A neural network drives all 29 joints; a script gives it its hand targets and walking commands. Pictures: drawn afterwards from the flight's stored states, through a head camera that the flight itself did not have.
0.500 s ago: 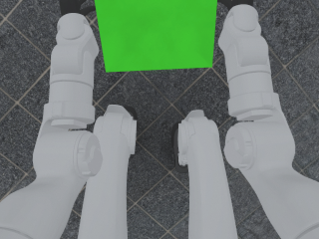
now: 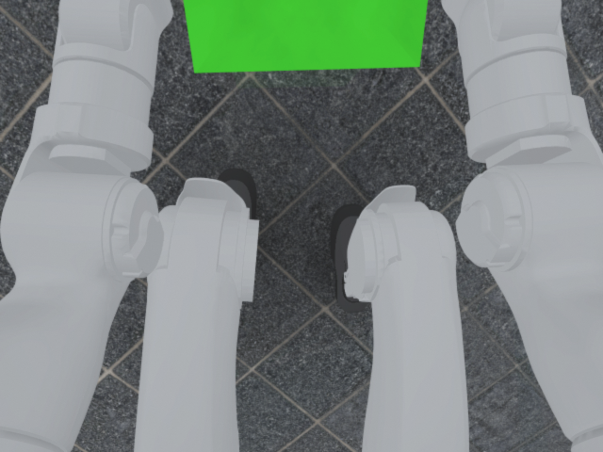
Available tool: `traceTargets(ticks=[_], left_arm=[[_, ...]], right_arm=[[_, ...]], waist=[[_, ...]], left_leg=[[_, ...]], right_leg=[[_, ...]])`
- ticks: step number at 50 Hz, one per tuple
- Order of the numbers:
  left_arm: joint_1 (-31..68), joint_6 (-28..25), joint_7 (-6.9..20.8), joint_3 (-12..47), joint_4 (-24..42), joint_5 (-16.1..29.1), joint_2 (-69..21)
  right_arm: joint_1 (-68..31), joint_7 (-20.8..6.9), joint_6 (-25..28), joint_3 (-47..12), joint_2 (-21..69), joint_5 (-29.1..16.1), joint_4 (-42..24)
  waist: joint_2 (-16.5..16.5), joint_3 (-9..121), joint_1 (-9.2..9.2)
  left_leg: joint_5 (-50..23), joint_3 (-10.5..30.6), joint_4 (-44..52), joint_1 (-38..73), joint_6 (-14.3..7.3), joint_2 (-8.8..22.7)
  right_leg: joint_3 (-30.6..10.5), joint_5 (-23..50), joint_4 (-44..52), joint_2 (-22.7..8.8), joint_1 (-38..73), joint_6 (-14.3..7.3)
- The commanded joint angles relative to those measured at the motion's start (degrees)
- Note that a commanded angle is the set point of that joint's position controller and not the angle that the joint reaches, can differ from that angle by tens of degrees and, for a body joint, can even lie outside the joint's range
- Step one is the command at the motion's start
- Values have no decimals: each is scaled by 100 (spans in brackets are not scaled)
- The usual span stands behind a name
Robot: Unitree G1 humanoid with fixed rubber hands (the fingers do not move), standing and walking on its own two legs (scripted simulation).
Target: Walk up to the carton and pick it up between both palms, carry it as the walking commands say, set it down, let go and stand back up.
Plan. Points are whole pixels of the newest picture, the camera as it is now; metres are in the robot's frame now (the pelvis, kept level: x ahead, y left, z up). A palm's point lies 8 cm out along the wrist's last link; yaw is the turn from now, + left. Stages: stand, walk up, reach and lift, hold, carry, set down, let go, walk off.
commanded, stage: set down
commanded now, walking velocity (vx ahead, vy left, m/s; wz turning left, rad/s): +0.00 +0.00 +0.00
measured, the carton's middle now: out of the picture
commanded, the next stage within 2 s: none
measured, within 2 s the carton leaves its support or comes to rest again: rests again in 1.28 s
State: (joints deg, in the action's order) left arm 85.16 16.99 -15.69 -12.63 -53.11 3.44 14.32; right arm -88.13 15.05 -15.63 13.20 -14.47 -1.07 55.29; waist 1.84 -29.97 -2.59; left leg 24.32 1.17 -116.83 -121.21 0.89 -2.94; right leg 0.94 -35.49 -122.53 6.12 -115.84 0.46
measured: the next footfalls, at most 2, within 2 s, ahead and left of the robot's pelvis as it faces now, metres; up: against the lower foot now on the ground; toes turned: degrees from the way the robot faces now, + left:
none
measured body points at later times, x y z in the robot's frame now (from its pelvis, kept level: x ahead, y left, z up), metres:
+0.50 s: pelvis +0.02 +0.00 -0.03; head +0.40 +0.00 +0.19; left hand +0.57 +0.19 -0.23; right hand +0.60 -0.13 -0.22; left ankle +0.16 +0.12 -0.37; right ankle +0.11 -0.11 -0.37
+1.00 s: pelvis +0.03 +0.00 -0.04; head +0.40 +0.00 +0.19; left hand +0.57 +0.20 -0.23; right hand +0.60 -0.13 -0.23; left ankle +0.16 +0.12 -0.37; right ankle +0.11 -0.11 -0.37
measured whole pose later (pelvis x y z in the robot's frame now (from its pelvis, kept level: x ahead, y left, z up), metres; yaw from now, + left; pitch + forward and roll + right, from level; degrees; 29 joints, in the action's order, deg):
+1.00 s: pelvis +0.03 +0.00 -0.04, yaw -1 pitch +31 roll +2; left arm 86.4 10.5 -5.7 -11.5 -66.3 7.6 19.5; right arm -89.7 6.9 -10.9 6.8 -17.2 -3.8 65.9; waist 1.8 -29.0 -3.4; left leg 30.1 -0.8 -126.5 -127.1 0.8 -0.4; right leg -0.1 -40.3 -132.7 8.5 -122.9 0.0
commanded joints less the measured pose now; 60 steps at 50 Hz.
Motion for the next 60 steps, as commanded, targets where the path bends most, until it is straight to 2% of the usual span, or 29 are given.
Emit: traceTargets(ticks=[1,3,4,8,9,12,13,15,16,17,20,21,28,33,34,35,39,40,41,42,44,45,47,53,54,55,57,58,60], left_arm=[[4307,-511,2327,2113,1695,783,-5339],[4166,-481,2365,2043,1334,816,-5525],[4276,-510,2382,2101,1490,885,-5577],[4538,-634,2373,2196,1612,1174,-5531],[4430,-624,2374,2270,1578,1221,-5587],[4346,-744,2357,2047,1360,1271,-5276],[4309,-784,2372,1989,1333,1261,-5263],[4387,-825,2357,1941,1234,1204,-5055],[4122,-814,2367,1802,955,1106,-4952],[4185,-858,2367,1716,920,1095,-4866],[4238,-939,2393,1657,1068,1091,-4655],[4154,-904,2416,1655,877,1115,-4789],[4046,-1004,2452,1612,963,1130,-4652],[3916,-997,2558,1486,791,1099,-4693],[4013,-996,2557,1586,764,1116,-4705],[3944,-995,2553,1533,705,1120,-4686],[3863,-987,2567,1391,561,963,-4528],[3729,-964,2571,1284,375,896,-4505],[3831,-984,2606,1373,523,961,-4545],[3748,-974,2589,1287,339,916,-4497],[3792,-1007,2580,1296,450,848,-4516],[3738,-1013,2567,1310,408,865,-4453],[3643,-1003,2591,1270,246,846,-4524],[3280,-1020,2611,1186,7,741,-4480],[3271,-1050,2612,1106,55,687,-4457],[3195,-1069,2617,1090,25,705,-4414],[3014,-1066,2610,1055,-1,583,-4447],[3064,-1079,2598,1031,-108,622,-4468],[3004,-1096,2624,1108,-14,641,-4490]], right_arm=[[-3528,-2574,244,-2132,5700,-739,-902],[-3661,-2584,324,-2147,5566,-745,-1066],[-3658,-2580,346,-2202,5586,-803,-1145],[-3756,-2506,430,-2327,5529,-867,-1193],[-3904,-2489,486,-2440,5382,-951,-1469],[-4046,-2413,604,-2464,5239,-963,-1507],[-3986,-2385,608,-2511,5214,-972,-1398],[-3921,-2359,653,-2436,5147,-928,-1315],[-3885,-2381,662,-2403,5224,-959,-1208],[-3952,-2351,670,-2424,5119,-927,-1107],[-3832,-2353,664,-2460,5292,-1000,-1040],[-3786,-2325,696,-2428,5249,-1002,-1024],[-3834,-2269,759,-2571,5405,-1183,-1096],[-3598,-2273,735,-2375,5334,-1012,-700],[-3504,-2267,753,-2336,5357,-975,-700],[-3624,-2272,762,-2356,5295,-1030,-702],[-3446,-2318,738,-2139,5204,-845,-437],[-3496,-2335,740,-2157,5141,-850,-520],[-3422,-2343,738,-2078,5144,-773,-477],[-3517,-2344,728,-2141,5076,-800,-443],[-3410,-2384,738,-2006,5139,-772,-450],[-3406,-2398,739,-2025,5114,-762,-419],[-3410,-2436,752,-2052,5073,-738,-420],[-2938,-2494,753,-1796,4927,-548,-132],[-2880,-2535,759,-1803,5035,-544,-134],[-2875,-2524,787,-1747,4852,-484,-188],[-2772,-2551,825,-1778,4869,-512,-215],[-2677,-2537,809,-1725,4918,-450,-64],[-2685,-2541,824,-1792,4837,-432,-197]], waist=[[-127,10780,-118],[-122,10642,-36],[-201,10759,-85],[-29,10966,55],[-154,10918,31],[246,10495,31],[241,10369,-77],[263,9991,-95],[271,9734,-323],[407,9710,-268],[547,9649,-462],[459,9618,-424],[450,9431,-624],[522,8747,-530],[462,8715,-430],[404,8708,-557],[489,8071,-482],[504,7846,-554],[485,7848,-431],[507,7676,-506],[391,7509,-539],[495,7563,-477],[514,7294,-536],[470,6626,-348],[567,6435,-480],[563,6281,-366],[420,6195,-509],[469,6201,-398],[423,6208,-357]], left_leg=[[-1315,-482,428,4772,-85,-320],[-1416,-452,347,4738,-77,-330],[-1615,-481,280,4799,-73,-337],[-1933,-454,55,4689,-76,-370],[-2120,-456,29,4816,-60,-354],[-2115,-403,-96,4338,-105,-354],[-2225,-439,-144,4249,-118,-350],[-2081,-403,-165,4084,-134,-320],[-2077,-416,-159,4017,-161,-301],[-2033,-461,-277,3855,-152,-280],[-2162,-446,-313,3749,-188,-250],[-2209,-456,-362,3792,-177,-255],[-2330,-527,-526,3476,-189,-227],[-1973,-528,-562,3004,-183,-218],[-2012,-494,-547,2987,-164,-225],[-2029,-516,-596,3068,-178,-220],[-1637,-494,-545,2699,-161,-210],[-1647,-492,-553,2725,-178,-181],[-1658,-497,-550,2632,-168,-203],[-1558,-482,-560,2656,-183,-180],[-1620,-488,-574,2579,-186,-193],[-1591,-427,-530,2706,-206,-217],[-1644,-410,-548,2647,-211,-215],[-1696,-348,-589,2514,-189,-232],[-1671,-364,-587,2342,-216,-257],[-1651,-301,-595,2241,-204,-250],[-1795,-332,-611,2208,-207,-259],[-1715,-289,-594,2269,-220,-287],[-1913,-258,-670,2222,-234,-270]], right_leg=[[184,1339,1159,210,2121,-134],[214,1410,1097,194,2061,-139],[164,1561,1060,211,2152,-145],[212,1842,897,195,2214,-155],[192,1984,849,219,2178,-157],[222,2137,726,164,2251,-120],[147,2205,729,187,2236,-100],[151,2155,642,190,2138,-120],[108,2140,624,214,2052,-124],[97,2122,603,174,2113,-88],[48,2376,485,217,2261,-72],[24,2393,504,226,2257,-96],[-113,2714,386,280,2435,-100],[-202,2487,445,249,2367,-101],[-173,2588,422,273,2278,-119],[-217,2497,395,232,2308,-143],[-201,2182,426,227,2005,-132],[-226,2085,458,229,1815,-126],[-203,2163,431,260,1924,-140],[-206,1972,445,215,1758,-134],[-262,2053,408,266,1640,-140],[-143,1963,339,239,1632,-128],[-169,1946,337,242,1429,-132],[-125,1896,335,235,1031,-145],[-181,1881,363,246,905,-136],[-169,1895,311,226,823,-150],[-252,2003,349,260,695,-158],[-189,1891,319,240,661,-160],[-266,2052,324,219,569,-177]])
